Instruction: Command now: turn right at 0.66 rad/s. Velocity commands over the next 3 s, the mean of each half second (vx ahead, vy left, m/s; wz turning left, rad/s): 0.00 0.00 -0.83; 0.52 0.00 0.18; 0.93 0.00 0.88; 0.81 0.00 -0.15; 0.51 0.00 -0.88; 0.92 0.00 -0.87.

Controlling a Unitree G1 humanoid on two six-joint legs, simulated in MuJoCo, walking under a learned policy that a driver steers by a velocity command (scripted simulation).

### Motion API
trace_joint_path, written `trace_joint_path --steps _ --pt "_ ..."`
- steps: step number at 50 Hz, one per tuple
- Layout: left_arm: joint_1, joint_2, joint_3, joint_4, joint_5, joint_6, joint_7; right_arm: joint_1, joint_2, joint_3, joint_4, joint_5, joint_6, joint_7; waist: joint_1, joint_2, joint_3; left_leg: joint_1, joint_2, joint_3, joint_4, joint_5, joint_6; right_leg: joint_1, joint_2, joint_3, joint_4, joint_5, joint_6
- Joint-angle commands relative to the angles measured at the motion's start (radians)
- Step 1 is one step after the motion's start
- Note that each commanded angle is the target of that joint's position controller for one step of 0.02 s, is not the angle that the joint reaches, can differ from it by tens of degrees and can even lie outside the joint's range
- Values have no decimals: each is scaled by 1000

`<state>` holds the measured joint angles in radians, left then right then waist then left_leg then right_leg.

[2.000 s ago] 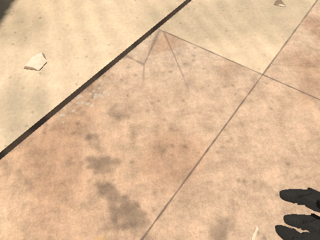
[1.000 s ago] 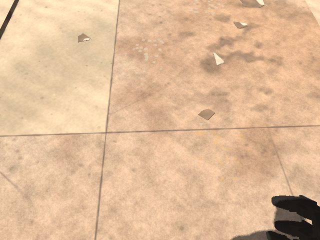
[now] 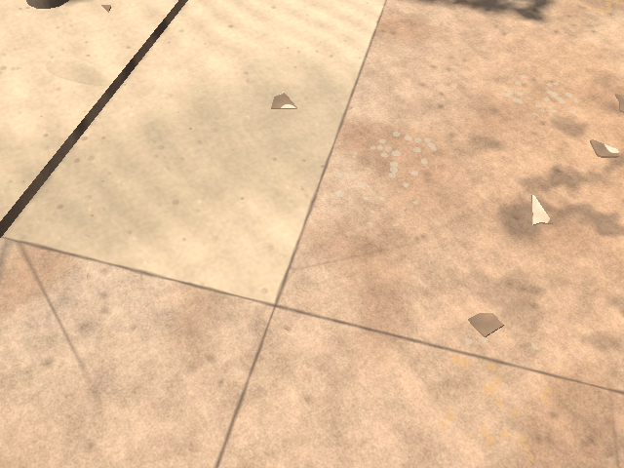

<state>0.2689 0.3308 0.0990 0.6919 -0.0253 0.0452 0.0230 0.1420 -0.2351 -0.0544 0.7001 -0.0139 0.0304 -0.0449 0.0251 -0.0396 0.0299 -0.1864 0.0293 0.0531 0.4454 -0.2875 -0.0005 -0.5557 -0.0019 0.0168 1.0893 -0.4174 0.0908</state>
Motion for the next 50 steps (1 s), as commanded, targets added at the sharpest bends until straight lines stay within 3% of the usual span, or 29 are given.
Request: trace_joint_path --steps 1,4,7,9,10,11,12,13,14,15,16,18,22,27,28,30,33,34,35,36,37,38,39,40,42,44,48,50 --pt "-93 29 1 -129 -2 -1 -13 -46 -150 -44 -62 3 -11 -14 -45 193 -43 131 243 -77 -113 454 197 -112 -65 -20 -64 77 22" --pt "-119 20 -9 -172 1 -3 -44 -33 -207 -65 -55 8 -5 -8 -62 200 -69 122 282 -35 -96 478 194 6 -78 -62 -237 69 -11" --pt "-83 59 9 -183 -1 8 -58 -33 -237 -79 -48 31 -16 12 -44 199 -75 109 314 -4 -39 492 166 103 -54 -110 -359 80 -59" --pt "-14 75 28 -169 1 20 -50 -41 -220 -79 -37 52 -28 27 5 159 -88 52 288 67 100 447 98 256 -11 -132 -522 190 -110" --pt "68 132 56 -149 8 18 -31 17 -185 -73 -14 45 -35 38 35 36 -125 -56 215 130 297 360 30 438 1 -60 -626 375 -162" --pt "112 292 92 -170 7 9 -9 -8 -107 -47 -73 -12 -40 40 18 -304 -131 -425 64 166 651 -262 -77 662 -266 371 -650 873 -309" --pt "96 289 78 -202 46 -25 -25 -95 -124 -44 -114 -17 -46 34 55 -277 -259 -556 -49 -73 844 -437 -90 658 -395 634 -711 812 -502" --pt "74 234 62 -196 46 -48 -36 -144 -170 -54 -115 7 -47 29 72 -136 -235 -574 -21 -142 883 -377 -67 630 -365 545 -739 688 -474" --pt "35 205 53 -185 27 -59 -29 -151 -169 -55 -113 15 -51 23 38 -90 -173 -574 -5 -158 843 -284 -43 575 -303 471 -742 574 -413" --pt "-24 177 44 -191 6 -53 -18 -126 -175 -58 -93 7 -49 14 4 -32 -139 -563 15 -166 776 -200 -37 524 -254 414 -741 493 -357" --pt "-86 163 35 -207 -1 -43 -7 -108 -191 -64 -85 1 -45 10 -27 -43 -121 -509 15 -166 711 -138 -39 449 -217 369 -744 471 -327" --pt "-121 161 32 -227 15 -30 8 -75 -169 -59 -63 0 -44 19 -47 -58 -135 -431 -28 -149 648 -61 -57 385 -168 339 -745 483 -314" --pt "-107 179 41 -224 9 -19 22 -83 -137 -44 -51 9 -42 23 -32 -68 -138 -383 -79 -170 441 -17 -84 361 -134 389 -734 356 -306" --pt "-119 156 24 -224 25 -9 12 -71 -151 -42 -38 14 -44 34 -3 -124 -141 -271 -64 -153 330 -13 -78 302 -133 426 -692 312 -295" --pt "-103 147 18 -218 23 -9 8 -58 -155 -41 -38 18 -50 39 5 -120 -168 -239 -60 -141 305 -16 -67 298 -128 441 -710 135 -299" --pt "-70 125 -1 -194 23 -22 -9 -9 -149 -35 -26 30 -70 59 7 -157 -159 -154 -51 -74 280 -55 -35 246 -145 462 -750 -240 -303" --pt "-108 87 -25 -177 33 -53 -21 123 -135 -32 26 46 -104 70 -71 -145 -53 -2 -41 -32 121 -73 49 119 -126 384 -704 -365 -265" --pt "-140 46 -36 -186 32 -64 -15 225 -151 -33 59 38 -117 71 -105 -51 -21 56 28 -186 14 -195 91 44 -68 291 -507 -303 -221" --pt "-156 -2 -47 -214 16 -83 -11 296 -223 -37 72 22 -129 72 -90 165 22 105 205 -570 -186 -494 196 -122 56 83 -150 -158 -137" --pt "-184 40 -36 -264 -29 -116 -11 277 -297 -53 50 -7 -138 86 -70 284 142 97 323 -988 -375 -747 329 -361 70 77 -33 -189 -133" --pt "-217 92 -25 -254 -48 -145 -12 231 -268 -49 30 6 -145 82 -68 204 197 86 343 -985 -372 -710 330 -408 3 128 11 -59 -139" --pt "-242 98 -23 -244 -28 -161 -16 238 -228 -39 23 17 -143 78 -78 161 164 114 295 -868 -335 -572 294 -391 -13 129 -1 39 -139" --pt "-254 110 -24 -213 117 -119 -39 236 -246 -54 47 -24 -102 83 -74 91 125 84 205 -698 -328 -482 216 -314 -24 71 -78 132 -110" --pt "-246 81 -27 -214 128 -103 -55 263 -234 -50 52 -14 -90 74 -89 147 101 63 146 -610 -327 -352 196 -232 -15 41 -114 166 -86" --pt "-235 25 -46 -203 100 -85 -72 308 -189 -40 83 3 -85 68 -93 198 61 44 78 -519 -314 -193 196 -137 0 7 -160 201 -51" --pt "-280 7 -57 -208 75 -81 -76 347 -190 -47 99 4 -81 63 -113 195 42 70 69 -506 -301 -139 208 -118 14 -9 -253 202 -32" --pt "-401 5 -63 -228 57 -93 -73 396 -207 -61 118 -1 -72 58 -162 212 41 104 71 -542 -253 -108 224 -57 55 -17 -463 167 -18" --pt "-388 12 -61 -227 47 -102 -63 374 -208 -66 117 -3 -72 56 -140 226 29 54 80 -568 -225 -53 217 85 68 -10 -547 156 -26"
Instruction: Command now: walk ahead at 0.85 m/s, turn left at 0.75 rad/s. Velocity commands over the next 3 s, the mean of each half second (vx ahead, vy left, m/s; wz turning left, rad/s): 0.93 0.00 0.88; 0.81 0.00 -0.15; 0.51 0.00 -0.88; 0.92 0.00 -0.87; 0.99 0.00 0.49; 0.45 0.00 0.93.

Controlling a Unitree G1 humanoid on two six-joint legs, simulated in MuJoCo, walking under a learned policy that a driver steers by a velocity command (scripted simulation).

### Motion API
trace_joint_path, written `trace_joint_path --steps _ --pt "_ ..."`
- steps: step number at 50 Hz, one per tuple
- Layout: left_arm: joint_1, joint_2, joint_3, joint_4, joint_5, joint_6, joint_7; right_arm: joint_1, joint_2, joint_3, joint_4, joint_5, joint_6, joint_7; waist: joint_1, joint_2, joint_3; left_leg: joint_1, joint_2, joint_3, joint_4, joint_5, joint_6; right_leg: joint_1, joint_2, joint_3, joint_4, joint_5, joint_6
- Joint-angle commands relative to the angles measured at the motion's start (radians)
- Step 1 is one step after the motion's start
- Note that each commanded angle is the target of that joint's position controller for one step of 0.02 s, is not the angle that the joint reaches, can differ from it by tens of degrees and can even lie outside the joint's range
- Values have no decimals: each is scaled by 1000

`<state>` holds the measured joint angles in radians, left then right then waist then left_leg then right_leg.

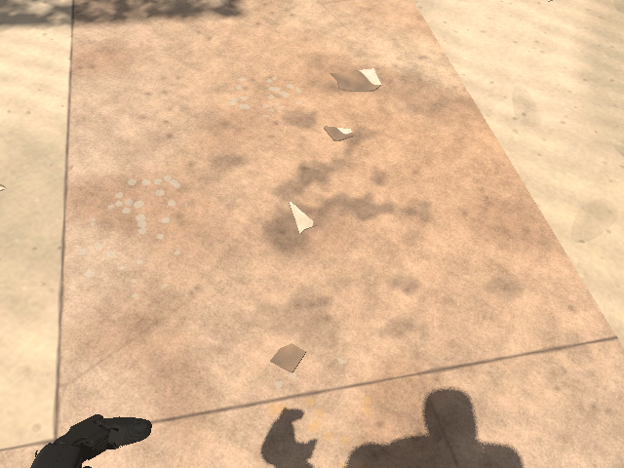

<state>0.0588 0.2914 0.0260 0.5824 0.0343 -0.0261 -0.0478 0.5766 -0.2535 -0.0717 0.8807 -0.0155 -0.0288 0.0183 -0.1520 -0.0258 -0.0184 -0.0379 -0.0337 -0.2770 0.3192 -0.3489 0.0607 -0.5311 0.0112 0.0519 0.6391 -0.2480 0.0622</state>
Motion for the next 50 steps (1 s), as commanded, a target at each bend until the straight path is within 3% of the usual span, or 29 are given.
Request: trace_joint_path --steps 1,3,4,5,6,7,9,13,19,21,23,24,25,26,27,28,29,30,32,36,38,41,44,45,46,47,48,49,50 --pt "-117 62 16 -103 -20 -37 18 -106 -201 -52 -74 0 -16 -8 82 214 60 -164 145 -234 -68 100 138 209 57 -39 -143 -5 -12" --pt "187 165 57 -14 -5 -53 58 -187 -214 -58 -95 16 -39 1 252 95 -94 -378 49 -121 260 353 75 714 -7 9 -190 16 -64" --pt "387 276 92 9 25 -51 81 -187 -140 -38 -130 44 -55 2 347 -107 -268 -572 -41 22 592 151 39 996 -265 273 -252 -374 -116" --pt "398 325 98 20 35 -38 83 -186 -75 -10 -183 55 -52 -3 309 -301 -324 -731 -88 118 808 -196 36 982 -460 702 -415 -709 -162" --pt "290 230 79 17 40 -34 84 -222 -112 -11 -164 32 -31 -10 250 -182 -160 -790 14 149 942 -76 45 814 -449 681 -396 -665 -176" --pt "256 142 56 15 32 -35 79 -279 -129 -15 -160 5 -22 1 244 -61 -63 -791 53 173 946 0 45 709 -399 520 -382 -503 -170" --pt "264 92 39 52 27 -45 73 -311 -109 -12 -158 -18 -5 32 213 -65 32 -779 107 196 919 56 32 599 -316 288 -434 -260 -162" --pt "339 46 26 135 -3 -79 52 -448 -74 10 -228 -20 29 68 192 -87 111 -894 138 223 957 130 27 582 -283 54 -470 104 -142" --pt "325 86 28 203 -2 -99 58 -675 -73 53 -337 -16 26 102 155 -10 204 -668 80 423 571 309 67 430 -199 -289 -552 609 -82" --pt "372 151 41 219 -2 -96 67 -650 -90 53 -324 -13 26 97 132 -33 136 -495 -14 507 505 294 105 498 -211 -319 -434 1150 -68" --pt "344 230 60 209 3 -68 82 -429 -153 30 -264 -10 25 77 -5 -89 -10 -246 -75 484 485 201 145 534 -255 -306 -113 1418 -65" --pt "289 248 64 186 5 -55 83 -203 -205 3 -198 -13 23 60 -109 -100 -114 9 -85 422 455 170 181 442 -274 -278 151 1393 -80" --pt "275 217 58 183 12 -48 71 -60 -251 -27 -133 -12 21 33 -141 -13 -163 278 -53 309 345 166 216 238 -195 -276 503 836 -84" --pt "291 80 22 145 24 -58 50 -140 -330 -50 -138 -2 32 7 -14 234 -123 373 130 38 355 201 232 -64 -27 -256 904 -229 -69" --pt "364 102 17 47 -11 -75 56 -192 -399 -58 -204 -27 36 3 56 235 -348 572 335 -456 132 119 406 -287 -5 -39 1068 -241 -63" --pt "266 158 20 54 -9 -88 55 -169 -328 -54 -194 -19 39 -12 11 55 -272 466 330 -469 -16 -38 360 -334 -52 7 998 -101 -67" --pt "274 149 14 72 -21 -87 56 -220 -276 -40 -176 -23 26 -24 76 -3 -82 260 318 -359 -57 -25 314 -314 -101 -16 914 -51 -74" --pt "265 131 7 94 -6 -75 55 -264 -234 -25 -169 -25 4 -26 124 -75 -7 81 281 -266 -66 50 277 -235 -139 -15 840 -50 -74" --pt "339 92 -3 146 8 -26 36 -300 -170 4 -156 -19 -38 -28 201 -76 48 -152 223 -79 -111 183 235 -79 -176 8 732 -65 -65" --pt "151 42 -9 109 -25 -1 9 -232 -148 10 -97 -8 -92 3 160 15 172 -221 112 218 -219 455 101 -137 -148 -17 441 128 -95" --pt "102 25 -13 107 -40 -13 0 -233 -127 21 -88 1 -104 9 151 22 167 -183 58 356 -227 674 36 -99 -98 -85 266 293 -123" --pt "44 -12 -28 104 -24 -37 -16 -194 -124 34 -63 14 -125 -10 132 25 145 -85 99 423 -199 1065 -3 19 -30 -202 28 530 -155" --pt "239 67 0 186 -1 -35 -23 -234 -194 15 -82 14 -110 -59 221 108 -12 51 127 461 110 1382 -74 243 108 -255 -43 488 -166" --pt "285 161 54 148 -73 -46 -21 -263 -269 -3 -114 17 -78 -84 276 145 -101 45 146 403 297 1463 -131 377 112 -192 0 468 -157" --pt "499 213 77 202 -88 -39 -10 -395 -289 -12 -150 3 -56 -91 417 115 -144 -53 118 413 614 1309 -167 548 56 -103 -69 534 -196" --pt "619 196 64 262 -79 -31 12 -455 -180 15 -170 -8 -52 -69 437 -122 -99 -242 -72 416 1078 187 -185 682 -31 -11 -192 713 -224" --pt "493 222 51 201 0 -56 20 -250 -31 53 -223 -17 -65 -48 218 -341 -206 -610 -132 207 1421 -343 -213 938 -195 351 13 1160 -392" --pt "407 233 67 124 25 -62 19 -185 -111 56 -236 13 -86 -30 233 -118 -425 -655 -102 51 1426 -250 -178 998 -318 586 -138 902 -506" --pt "306 218 78 58 -9 -55 22 -270 -175 44 -271 29 -96 -23 214 35 -316 -651 -60 56 1314 -182 -125 849 -279 600 -240 560 -497"
Over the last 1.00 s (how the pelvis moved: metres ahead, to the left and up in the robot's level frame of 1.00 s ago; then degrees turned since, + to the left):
0.17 -0.10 0.00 -18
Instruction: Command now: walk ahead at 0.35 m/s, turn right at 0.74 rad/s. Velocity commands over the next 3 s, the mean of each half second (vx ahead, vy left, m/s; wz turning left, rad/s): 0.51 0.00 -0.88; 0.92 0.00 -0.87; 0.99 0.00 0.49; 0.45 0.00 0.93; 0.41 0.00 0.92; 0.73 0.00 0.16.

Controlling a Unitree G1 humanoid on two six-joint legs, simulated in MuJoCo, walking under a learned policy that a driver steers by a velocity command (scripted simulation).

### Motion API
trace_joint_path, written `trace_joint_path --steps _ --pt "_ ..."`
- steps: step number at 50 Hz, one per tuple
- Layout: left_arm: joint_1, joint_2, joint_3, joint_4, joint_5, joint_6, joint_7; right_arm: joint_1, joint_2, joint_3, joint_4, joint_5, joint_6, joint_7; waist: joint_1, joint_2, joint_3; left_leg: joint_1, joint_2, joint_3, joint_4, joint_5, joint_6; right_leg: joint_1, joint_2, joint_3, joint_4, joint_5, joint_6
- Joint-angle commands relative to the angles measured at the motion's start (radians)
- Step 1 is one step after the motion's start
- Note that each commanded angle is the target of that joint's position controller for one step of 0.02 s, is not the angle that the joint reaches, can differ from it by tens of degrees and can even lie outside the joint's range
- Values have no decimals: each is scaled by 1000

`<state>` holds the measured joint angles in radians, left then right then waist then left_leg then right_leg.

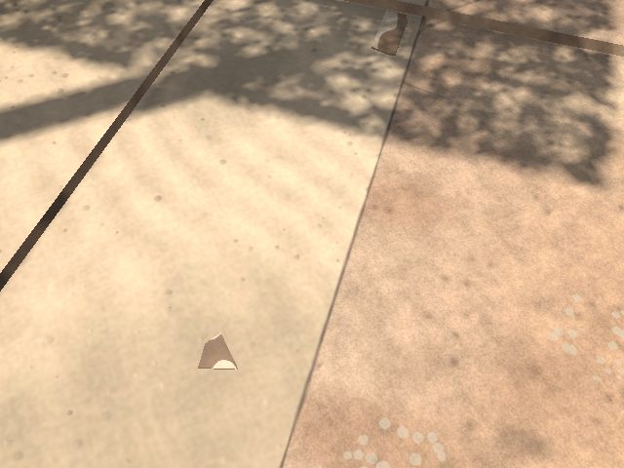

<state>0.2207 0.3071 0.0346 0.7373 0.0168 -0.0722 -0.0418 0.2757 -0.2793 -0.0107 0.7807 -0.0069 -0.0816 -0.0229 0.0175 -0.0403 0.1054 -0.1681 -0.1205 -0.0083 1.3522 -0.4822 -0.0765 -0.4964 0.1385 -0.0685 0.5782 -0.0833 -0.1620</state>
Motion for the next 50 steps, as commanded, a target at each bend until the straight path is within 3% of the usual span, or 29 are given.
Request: trace_joint_path --steps 1,2,4,7,9,10,12,15,16,18,19,20,21,22,23,24,26,30,33,38,41,43,44,45,46,47,48,49,50 --pt "45 169 62 -120 -29 -3 17 -24 -151 -23 -187 11 -39 19 -25 197 -269 -516 63 -169 172 3 41 593 -351 681 -265 198 -235" --pt "4 152 54 -140 -37 -4 19 -35 -154 -26 -191 -1 -26 16 -56 210 -201 -484 82 -164 112 20 38 450 -338 679 -299 204 -228" --pt "-14 151 58 -147 -33 3 25 -38 -153 -32 -198 -15 2 9 -76 160 -116 -410 107 -160 -56 40 4 265 -247 555 -315 364 -193" --pt "16 171 72 -125 -40 32 54 -114 -85 -12 -226 -20 14 -12 -50 88 -162 -346 77 -108 -372 130 -45 191 -144 425 -233 607 -132" --pt "5 179 77 -129 -53 63 77 -139 -79 -10 -232 -2 27 -14 -45 21 -276 -288 65 -119 -485 272 -59 215 -120 433 -212 361 -89" --pt "0 177 76 -139 -62 71 83 -168 -80 -10 -236 8 32 -10 -27 -6 -284 -292 69 -130 -530 323 -57 221 -120 461 -225 121 -73" --pt "15 166 71 -153 -63 73 82 -266 -85 -10 -260 19 27 -3 28 -59 -218 -339 78 -158 -644 367 -40 230 -134 550 -263 -293 -62" --pt "46 149 69 -149 -54 68 72 -341 -113 -28 -277 20 -15 6 72 -105 -159 -317 71 -179 -808 367 -10 283 -150 633 -221 -423 -52" --pt "55 208 89 -135 44 76 29 -313 -109 -5 -250 -48 15 11 95 -133 -144 -316 77 -101 -763 315 15 275 -130 631 -218 -385 -41" --pt "24 182 88 -150 37 70 11 -218 -121 -16 -235 -31 10 9 24 -100 -130 -114 72 -105 -858 242 49 156 -126 664 -160 -447 -18" --pt "3 152 79 -153 27 61 11 -120 -153 -29 -213 -31 -1 5 -43 -46 -134 67 113 -147 -896 190 71 24 -92 627 -59 -506 11" --pt "-3 78 57 -169 5 42 15 30 -237 -57 -196 -42 -13 -5 -118 127 -212 281 325 -369 -978 -60 118 -118 -20 478 215 -595 52" --pt "-18 52 42 -207 -19 34 14 89 -339 -83 -186 -55 -2 -5 -124 327 -265 386 506 -846 -1200 -504 181 -311 92 274 459 -557 86" --pt "-13 119 47 -195 5 44 20 20 -295 -84 -187 -46 2 2 -76 216 -191 312 540 -900 -1185 -513 204 -392 -31 236 599 -411 91" --pt "-52 163 59 -181 24 50 15 11 -218 -67 -193 -33 8 5 -83 102 -153 255 490 -731 -1135 -396 176 -380 -73 212 635 -320 96" --pt "-65 154 59 -175 32 53 0 22 -186 -58 -181 -30 9 5 -80 75 -122 203 427 -545 -1130 -232 142 -353 -103 203 622 -260 106" --pt "-77 125 52 -171 39 67 -30 72 -170 -51 -141 -20 3 -1 -82 142 -88 170 347 -329 -1164 -34 113 -344 -158 166 641 -186 122" --pt "-120 90 34 -184 21 82 -46 153 -128 -45 -92 -17 -16 18 -85 160 -74 180 326 -141 -1178 218 90 -408 -181 144 718 -68 122" --pt "-203 83 25 -202 18 85 -49 188 -112 -40 -56 -22 -26 25 -91 153 -11 145 306 -5 -1219 380 78 -415 -176 98 644 15 124" --pt "-370 29 -12 -240 19 76 -74 307 -112 -37 30 -28 -28 7 -125 127 50 266 293 163 -1205 808 41 -397 -151 -76 377 -10 75" --pt "-338 26 -23 -235 17 79 -65 290 -163 -43 49 -28 -23 -24 -48 170 -21 265 318 254 -1057 1523 13 -111 -52 -188 210 -69 2" --pt "-95 95 5 -165 20 80 -49 242 -222 -59 48 -31 1 -48 101 208 -144 233 378 240 -738 1751 21 170 -2 -147 173 -160 -52" --pt "151 152 36 -88 18 70 -32 179 -238 -63 24 -34 8 -45 206 206 -237 91 394 213 -454 1661 40 447 -5 -58 113 -172 -104" --pt "263 183 61 -28 10 61 -3 159 -193 -56 20 -38 6 -24 233 99 -276 -155 290 222 -89 895 70 721 -91 106 -16 -135 -149" --pt "159 270 80 -51 24 74 19 221 -67 -20 -66 -27 -10 0 64 -148 -360 -569 159 157 246 -34 62 1007 -381 557 3 -127 -230" --pt "209 251 83 -81 20 81 35 135 -140 -27 -109 -5 -26 3 138 -5 -468 -675 156 -15 320 85 83 1013 -452 760 -183 -269 -294" --pt "188 210 76 -49 19 73 48 63 -148 -26 -117 7 -32 5 122 55 -288 -728 202 -21 261 165 97 861 -445 678 -281 -285 -248" --pt "152 156 60 -29 21 59 52 76 -141 -23 -100 8 -29 10 56 114 -142 -677 235 -14 173 184 107 649 -422 578 -331 -232 -205" --pt "111 120 47 -22 26 36 54 84 -121 -19 -76 -7 -11 18 6 159 -81 -605 258 -29 116 174 105 498 -384 486 -354 -157 -172"
Over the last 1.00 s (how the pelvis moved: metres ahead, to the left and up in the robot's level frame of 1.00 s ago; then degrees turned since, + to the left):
0.78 0.25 -0.04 20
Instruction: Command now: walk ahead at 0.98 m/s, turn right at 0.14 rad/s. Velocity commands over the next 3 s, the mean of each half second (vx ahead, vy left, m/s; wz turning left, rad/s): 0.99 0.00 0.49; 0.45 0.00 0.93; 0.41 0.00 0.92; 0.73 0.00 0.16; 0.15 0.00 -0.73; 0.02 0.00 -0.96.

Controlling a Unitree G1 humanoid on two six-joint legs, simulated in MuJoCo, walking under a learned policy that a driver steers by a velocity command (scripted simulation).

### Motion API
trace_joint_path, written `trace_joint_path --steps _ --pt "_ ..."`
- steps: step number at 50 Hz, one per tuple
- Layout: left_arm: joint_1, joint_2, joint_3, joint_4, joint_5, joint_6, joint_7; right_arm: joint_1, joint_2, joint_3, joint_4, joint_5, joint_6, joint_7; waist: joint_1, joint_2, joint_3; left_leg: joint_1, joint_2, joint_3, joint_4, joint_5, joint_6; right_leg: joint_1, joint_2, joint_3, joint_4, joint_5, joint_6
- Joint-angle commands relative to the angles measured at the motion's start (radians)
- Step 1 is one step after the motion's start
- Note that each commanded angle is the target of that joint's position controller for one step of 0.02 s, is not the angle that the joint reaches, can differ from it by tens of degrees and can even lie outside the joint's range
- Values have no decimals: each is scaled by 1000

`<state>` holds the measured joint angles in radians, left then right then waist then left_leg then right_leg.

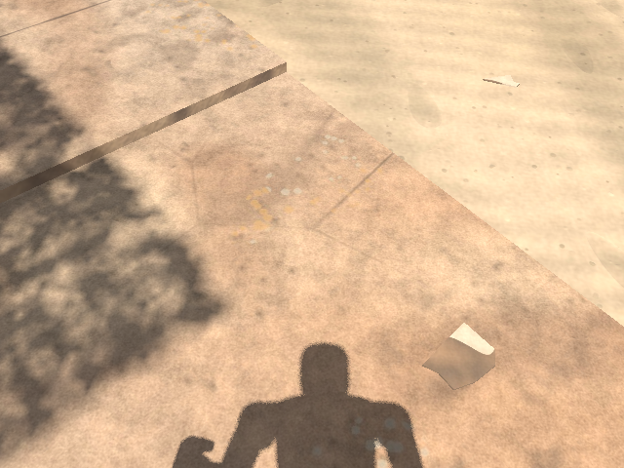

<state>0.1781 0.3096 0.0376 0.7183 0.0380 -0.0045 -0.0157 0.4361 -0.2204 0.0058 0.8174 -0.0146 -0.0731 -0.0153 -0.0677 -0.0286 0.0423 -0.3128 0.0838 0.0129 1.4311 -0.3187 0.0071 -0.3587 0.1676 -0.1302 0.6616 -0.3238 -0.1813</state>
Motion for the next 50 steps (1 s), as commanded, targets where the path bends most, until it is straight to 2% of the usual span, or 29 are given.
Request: trace_joint_path --steps 1,3,7,11,13,15,16,17,18,19,20,21,24,26,28,32,33,34,35,36,37,38,39,40,41,43,45,47,50 --pt "133 95 33 6 0 -54 32 -26 -153 -30 -82 -10 9 22 43 140 23 -395 63 -67 2 7 14 250 -384 453 -471 131 -132" --pt "134 70 21 40 -13 -91 18 -54 -115 -26 -76 -9 48 41 9 77 88 -363 70 -83 -125 16 15 114 -325 286 -522 235 -64" --pt "139 50 10 68 -21 -132 -8 -238 -85 -18 -123 16 35 61 40 5 131 -330 17 19 -468 329 58 86 -199 12 -574 648 64" --pt "205 90 8 98 -36 -155 15 -296 -84 -16 -114 17 20 83 62 -16 53 -185 -87 153 -718 556 117 301 -256 -59 -575 1140 142" --pt "192 140 21 92 -23 -134 48 -217 -131 -29 -79 8 28 81 7 -85 -31 -93 -163 186 -746 465 134 440 -300 -75 -412 1455 176" --pt "108 191 38 63 4 -91 70 89 -224 -70 10 1 40 68 -166 -108 -168 204 -222 161 -731 299 178 407 -334 -65 26 1593 186" --pt "15 212 48 42 5 -74 71 303 -273 -101 61 1 46 54 -299 -65 -206 399 -167 55 -823 245 251 258 -297 -70 449 1373 181" --pt "-18 62 10 29 23 -87 44 281 -292 -112 88 13 55 36 -213 166 -128 526 -96 -55 -750 204 284 -86 -118 -31 875 108 163" --pt "90 -28 -21 -68 -15 -106 34 144 -361 -125 42 -17 59 32 -35 343 -227 726 99 -567 -849 177 475 -479 -58 130 1149 -227 210" --pt "50 29 -34 -108 -5 -133 29 106 -320 -126 -3 -11 60 27 -66 162 -275 713 172 -824 -1108 -90 502 -563 -95 249 1087 -135 185" --pt "7 70 -34 -107 5 -146 20 61 -257 -116 -5 -4 59 20 -24 -19 -145 534 159 -789 -1205 -216 435 -532 -163 268 935 -28 160" --pt "6 72 -34 -103 14 -143 17 19 -227 -108 2 -2 54 21 36 -79 -42 342 126 -710 -1228 -170 389 -467 -199 244 827 -1 162" --pt "2 49 -51 -119 44 -71 12 -33 -215 -93 -8 4 12 19 121 -73 62 -20 -10 -497 -1265 -38 346 -297 -265 212 589 -42 215" --pt "-106 43 -61 -173 33 -60 2 -49 -245 -102 -22 8 -7 22 98 -18 95 -144 -69 -408 -1308 102 339 -218 -277 155 365 81 239" --pt "-195 8 -75 -206 10 -69 -4 -38 -244 -109 -15 17 -5 23 58 15 106 -155 -127 -324 -1246 462 274 -123 -240 112 127 281 244" --pt "-199 20 -66 -210 -6 -82 17 55 -262 -129 11 26 22 26 -20 90 -37 61 -166 -325 -1031 792 140 27 -103 97 -121 427 211" --pt "-264 64 -23 -258 -57 -122 33 66 -161 -105 -11 91 23 -2 -11 51 -73 46 -163 -444 -964 592 95 143 -70 204 -250 425 226" --pt "-190 110 1 -244 -75 -133 45 -3 -212 -109 -27 82 26 -12 72 63 -126 79 -160 -436 -879 603 66 228 -85 188 -293 493 230" --pt "3 138 20 -192 -63 -138 52 -94 -234 -116 -68 62 30 -18 180 113 -237 49 -194 -393 -666 579 20 424 -151 212 -267 589 208" --pt "206 161 22 -144 -39 -127 53 -82 -114 -82 -113 18 39 -21 211 34 -422 -87 -244 -300 -344 -37 -27 703 -399 386 -89 834 136" --pt "240 188 18 -159 9 -108 48 102 -59 -58 -142 2 40 -12 120 -271 -591 -267 -288 -254 -61 -466 -58 905 -646 722 -48 1279 20" --pt "181 211 42 -140 -11 -89 35 201 -158 -67 -151 46 44 0 79 -348 -656 -369 -182 -251 180 -370 -90 891 -765 920 -107 917 -144" --pt "70 140 39 -180 -16 -72 47 88 -204 -79 -165 64 61 -5 92 -237 -538 -441 -103 -186 184 -245 -99 767 -663 817 -199 521 -124" --pt "-2 56 17 -185 -19 -58 59 -40 -232 -94 -189 62 80 -15 101 -104 -349 -468 -70 -119 136 -154 -106 572 -575 624 -251 434 -69" --pt "-54 34 5 -182 -22 -52 63 -87 -238 -103 -208 54 101 -21 73 -43 -232 -427 -40 -101 115 -130 -112 397 -518 499 -284 492 -44" --pt "-104 44 17 -136 -25 -57 55 -111 -177 -94 -246 48 120 -17 29 -50 -90 -339 11 -90 -81 -140 -96 170 -451 311 -347 545 -8" --pt "-111 82 40 -90 -26 -68 49 -166 -120 -78 -286 41 115 -16 36 -81 -65 -307 28 -60 -263 -103 -93 122 -449 212 -393 647 -23" --pt "-129 125 59 -71 -30 -66 50 -168 -134 -81 -288 38 111 -3 31 -70 -136 -237 46 -63 -407 43 -72 161 -476 162 -388 664 -33" --pt "-182 149 71 -61 -51 -58 43 -195 -167 -92 -281 40 123 23 27 -71 -146 -111 27 -17 -581 177 -35 144 -469 50 -377 565 -2"
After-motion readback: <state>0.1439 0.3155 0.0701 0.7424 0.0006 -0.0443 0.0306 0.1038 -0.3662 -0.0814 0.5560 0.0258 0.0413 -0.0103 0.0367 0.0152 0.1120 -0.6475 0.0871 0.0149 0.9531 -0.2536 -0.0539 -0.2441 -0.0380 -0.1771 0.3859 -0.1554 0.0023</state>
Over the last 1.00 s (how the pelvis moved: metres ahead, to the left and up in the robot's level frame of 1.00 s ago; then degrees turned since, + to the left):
0.58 -0.19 0.00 -53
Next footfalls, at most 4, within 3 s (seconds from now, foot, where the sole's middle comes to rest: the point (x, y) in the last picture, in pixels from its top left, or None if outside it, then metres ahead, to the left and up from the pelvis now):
0.32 left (233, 454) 0.50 0.12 -0.75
0.72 right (247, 275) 0.95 0.09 -0.75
1.12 left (140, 324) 0.81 0.34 -0.74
1.50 right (163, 242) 1.06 0.31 -0.75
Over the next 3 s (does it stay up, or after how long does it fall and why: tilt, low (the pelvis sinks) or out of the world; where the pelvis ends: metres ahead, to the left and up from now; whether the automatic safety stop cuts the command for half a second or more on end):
stays up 0.99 0.73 0.03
